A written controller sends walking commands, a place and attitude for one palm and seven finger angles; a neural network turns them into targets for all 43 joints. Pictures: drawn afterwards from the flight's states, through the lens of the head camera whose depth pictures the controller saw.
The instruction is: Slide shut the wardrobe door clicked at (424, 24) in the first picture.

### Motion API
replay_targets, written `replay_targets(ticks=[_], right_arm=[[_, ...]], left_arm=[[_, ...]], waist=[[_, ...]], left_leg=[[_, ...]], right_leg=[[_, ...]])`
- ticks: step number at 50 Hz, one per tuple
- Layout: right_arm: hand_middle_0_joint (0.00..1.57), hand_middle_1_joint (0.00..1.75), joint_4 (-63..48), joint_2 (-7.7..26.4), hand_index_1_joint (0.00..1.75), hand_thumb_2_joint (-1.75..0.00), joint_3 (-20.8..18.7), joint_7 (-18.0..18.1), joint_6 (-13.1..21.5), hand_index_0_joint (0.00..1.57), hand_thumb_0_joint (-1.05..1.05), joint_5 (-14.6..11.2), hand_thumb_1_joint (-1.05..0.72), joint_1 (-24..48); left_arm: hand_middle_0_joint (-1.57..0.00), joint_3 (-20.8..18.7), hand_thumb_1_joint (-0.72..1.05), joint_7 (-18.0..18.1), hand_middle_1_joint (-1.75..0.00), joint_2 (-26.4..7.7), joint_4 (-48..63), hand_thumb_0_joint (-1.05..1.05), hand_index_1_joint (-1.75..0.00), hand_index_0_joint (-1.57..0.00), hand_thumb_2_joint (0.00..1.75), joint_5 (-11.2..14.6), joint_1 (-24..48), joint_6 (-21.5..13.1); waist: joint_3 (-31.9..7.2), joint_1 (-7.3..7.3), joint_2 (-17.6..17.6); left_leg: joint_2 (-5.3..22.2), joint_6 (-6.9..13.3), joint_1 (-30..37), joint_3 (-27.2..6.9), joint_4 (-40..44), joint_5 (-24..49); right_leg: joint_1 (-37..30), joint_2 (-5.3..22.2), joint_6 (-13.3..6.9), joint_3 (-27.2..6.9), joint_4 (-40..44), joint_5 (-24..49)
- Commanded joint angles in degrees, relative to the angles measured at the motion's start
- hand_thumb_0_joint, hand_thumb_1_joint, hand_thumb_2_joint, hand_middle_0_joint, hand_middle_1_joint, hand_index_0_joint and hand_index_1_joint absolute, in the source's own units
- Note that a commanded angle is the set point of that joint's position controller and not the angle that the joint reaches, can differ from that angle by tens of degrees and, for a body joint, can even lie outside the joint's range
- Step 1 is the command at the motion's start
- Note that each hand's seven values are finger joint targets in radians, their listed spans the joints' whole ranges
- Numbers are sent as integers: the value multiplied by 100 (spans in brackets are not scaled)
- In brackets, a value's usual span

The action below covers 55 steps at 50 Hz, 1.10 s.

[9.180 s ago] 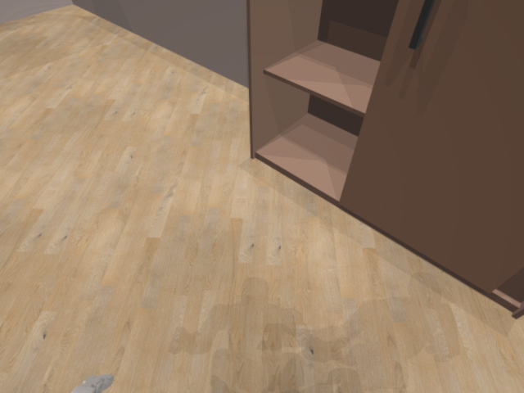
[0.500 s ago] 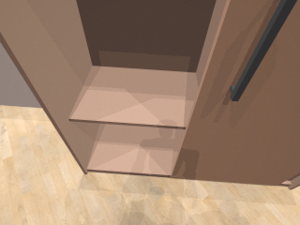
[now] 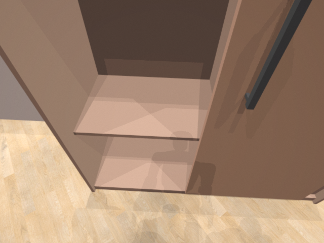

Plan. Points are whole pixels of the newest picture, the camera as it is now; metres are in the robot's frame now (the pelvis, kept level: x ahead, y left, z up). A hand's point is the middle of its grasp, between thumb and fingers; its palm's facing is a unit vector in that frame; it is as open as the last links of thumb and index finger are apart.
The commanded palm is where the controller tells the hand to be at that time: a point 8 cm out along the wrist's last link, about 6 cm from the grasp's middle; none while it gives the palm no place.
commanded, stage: look again from close up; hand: right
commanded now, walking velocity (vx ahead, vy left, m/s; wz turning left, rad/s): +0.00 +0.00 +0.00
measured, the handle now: (269, 58) +0.49 -0.22 +0.23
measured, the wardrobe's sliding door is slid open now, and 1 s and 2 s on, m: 0.57 0.57 0.57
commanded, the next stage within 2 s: raise the hand with hooked fingers in 0.38 s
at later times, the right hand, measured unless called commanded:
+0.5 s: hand out of the picture -0.02 -0.17 -0.18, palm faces +0.05 +0.98 -0.17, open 7.3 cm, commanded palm +0.09 -0.22 -0.07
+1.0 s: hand out of the picture +0.12 -0.22 +0.00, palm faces +0.13 +0.99 -0.04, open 9.1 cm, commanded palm +0.12 -0.26 +0.03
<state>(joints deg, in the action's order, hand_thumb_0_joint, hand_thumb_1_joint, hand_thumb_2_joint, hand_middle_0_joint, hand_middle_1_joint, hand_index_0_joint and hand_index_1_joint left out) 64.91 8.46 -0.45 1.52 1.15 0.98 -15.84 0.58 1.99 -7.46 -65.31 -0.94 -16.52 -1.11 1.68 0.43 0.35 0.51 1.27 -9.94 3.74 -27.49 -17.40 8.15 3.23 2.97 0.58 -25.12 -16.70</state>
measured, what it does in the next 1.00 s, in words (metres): lowers itself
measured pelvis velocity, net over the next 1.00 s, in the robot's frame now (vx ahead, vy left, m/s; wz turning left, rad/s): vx -0.05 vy -0.02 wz -0.04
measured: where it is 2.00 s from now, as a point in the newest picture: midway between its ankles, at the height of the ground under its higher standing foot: outside the picture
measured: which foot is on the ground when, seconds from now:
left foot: down 0.00-1.00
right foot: down 0.00-1.00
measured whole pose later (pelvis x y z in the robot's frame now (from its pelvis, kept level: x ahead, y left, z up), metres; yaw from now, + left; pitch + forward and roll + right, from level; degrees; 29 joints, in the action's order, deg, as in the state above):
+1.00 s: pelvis -0.05 -0.02 -0.05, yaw -2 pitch +6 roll +1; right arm -5.7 11.7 -7.4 -10.9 19.4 -12.0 -28.8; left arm -1.2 2.1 -13.5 -25.4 0.7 -9.4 -13.7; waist -4.9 2.9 0.6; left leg 2.5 0.2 -33.7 5.5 -53.5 -25.5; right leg 35.0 2.3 1.4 -2.1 -55.5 -26.4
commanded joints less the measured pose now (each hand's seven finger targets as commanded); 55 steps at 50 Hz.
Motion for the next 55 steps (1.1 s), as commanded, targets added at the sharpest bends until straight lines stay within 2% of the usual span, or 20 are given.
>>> replay_targets(ticks=[1,23,24,25,26,27,28,30,31,32,35,36,37,38,41,45,46,47,51,55], right_arm=[[20,30,-139,541,30,-90,-78,40,51,20,0,-18,-90,-416],[20,30,-88,459,30,-90,-73,44,52,20,0,-18,-90,-544],[20,30,106,688,30,-90,-101,280,195,20,0,4,-90,-997],[20,32,-9221,1629,32,-89,-99,157,1439,20,0,-1292,-88,3329],[20,33,-9133,2308,33,-88,-827,555,1365,20,0,-937,-85,2747],[21,34,-6907,438,34,-87,56,630,301,21,0,-687,-83,-557],[21,36,-6703,-402,36,-86,575,575,-123,21,0,-936,-81,-838],[21,39,-7820,111,39,-84,369,416,362,21,0,-919,-76,-336],[21,40,-7658,104,40,-83,331,276,541,21,0,-884,-74,-559],[21,42,-7214,-33,42,-82,203,92,815,21,0,-894,-71,-747],[22,47,-6068,-209,47,-79,-220,-901,1984,22,0,-1254,-64,-2137],[22,48,-5835,89,48,-78,-622,-1349,2339,22,0,-1380,-62,-2414],[22,50,-6215,326,50,-77,-812,-1748,2759,22,0,-1483,-60,-2131],[22,51,-6362,769,51,-76,-1307,-1841,2849,22,0,-1454,-57,-2146],[23,55,-7331,944,55,-73,-1411,-1769,2294,23,0,-1541,-50,-1752],[24,62,-8845,867,62,-69,-1147,-1219,2225,24,0,-1455,-41,-402],[24,63,-9229,960,63,-68,-1029,-1150,2344,24,0,-1420,-39,164],[24,64,-9362,881,64,-67,-869,-1143,2460,24,0,-1388,-36,367],[25,70,-8894,928,70,-63,-521,-1526,2474,25,0,-1456,-27,694],[25,76,-8158,1363,76,-59,-1129,-1817,1727,25,0,-1602,-18,386]], left_arm=[[-20,-54,90,33,-30,-484,81,0,-30,-20,90,34,-473,-55],[-20,-57,90,32,-30,-408,78,0,-30,-20,90,35,-519,-37],[-20,-158,90,-38,-30,-714,505,0,-30,-20,90,90,363,-80],[-20,-192,90,203,-30,-1728,2552,0,-30,-20,90,301,129,-1024],[-20,-48,90,476,-30,-1151,2236,0,-30,-20,90,376,772,-1482],[-20,-239,90,421,-30,-917,2325,0,-30,-20,90,337,355,-1749],[-20,-220,90,409,-30,-965,2190,0,-30,-20,90,498,304,-1863],[-20,-373,90,444,-30,-1322,2653,0,-30,-20,90,351,354,-2101],[-20,-385,90,387,-30,-1341,2897,0,-30,-20,90,294,331,-2180],[-20,-418,90,325,-30,-1276,3003,0,-30,-20,90,205,322,-2197],[-20,-558,90,48,-30,-1280,3416,0,-30,-20,90,127,687,-2129],[-20,-611,90,-91,-30,-1316,3559,0,-30,-20,90,153,731,-2035],[-20,-608,90,-191,-30,-1352,3788,0,-30,-20,90,144,829,-1961],[-20,-670,90,-204,-30,-1358,4035,0,-30,-20,90,160,953,-1858],[-20,-598,90,-149,-30,-1297,4600,0,-30,-20,90,224,1123,-1439],[-20,-460,90,3,-30,-1175,4770,0,-30,-20,90,237,757,-1337],[-20,-394,90,35,-30,-1227,4709,0,-30,-20,90,190,648,-1350],[-20,-370,90,70,-30,-1232,4663,0,-30,-20,90,189,608,-1411],[-20,-194,90,184,-30,-1347,4316,0,-30,-20,90,257,548,-1702],[-20,-114,90,263,-30,-1343,4195,0,-30,-20,90,357,777,-1835]], waist=[[195,6,-25],[308,12,-26],[457,280,77],[-2457,-581,-1229],[-1991,-298,-1489],[-1583,-117,-1252],[-976,-215,-671],[-853,-393,183],[-753,-398,398],[-591,-345,1012],[-344,176,1600],[-478,399,1094],[-752,362,763],[-1051,493,597],[-1259,557,56],[-1393,56,-618],[-1353,-140,-419],[-1436,-224,-581],[-1118,-425,-671],[-1233,-120,-363]], left_leg=[[498,100,29,-475,481,1527],[529,100,-19,-452,591,1280],[977,-102,-135,-983,641,4163],[512,16,588,-641,51,3217],[95,45,137,-457,-140,2024],[27,96,-95,-97,-257,1330],[57,-14,-379,193,-182,1386],[34,-114,-946,253,-201,960],[7,-109,-1173,284,-303,771],[-17,-129,-1493,297,-410,499],[-4,-80,-1919,188,-1085,53],[53,46,-1733,26,-1364,373],[102,73,-1723,-33,-1645,641],[115,80,-1647,-82,-1766,625],[54,64,-1491,-151,-1768,376],[-72,2,-1981,-96,-1691,220],[-127,-8,-2151,-63,-1734,139],[-136,-1,-2254,-72,-1685,17],[-171,-7,-2300,-58,-1426,-356],[-69,-47,-1704,-104,-1019,-655]], right_leg=[[185,257,-386,-133,332,1355],[280,191,-377,-192,336,1191],[799,187,-178,128,-1022,1046],[-795,-314,-488,190,-101,1677],[-718,-200,-520,350,-225,1795],[-192,-108,-537,122,9,2335],[189,-155,-449,3,-202,2062],[441,-266,-468,-59,-552,1310],[718,-388,-476,-110,-761,1135],[1102,-418,-441,-99,-944,941],[2325,-430,-266,-39,-1515,324],[2494,-487,-196,6,-1746,452],[2642,-511,-180,59,-1960,508],[2731,-534,-232,183,-2051,481],[2688,-573,-319,249,-1981,262],[2196,-403,-391,50,-2031,189],[2176,-348,-412,-92,-2074,126],[2019,-328,-421,-134,-2095,53],[1935,-281,-426,-314,-1974,-325],[2006,-317,-410,-337,-1608,-509]])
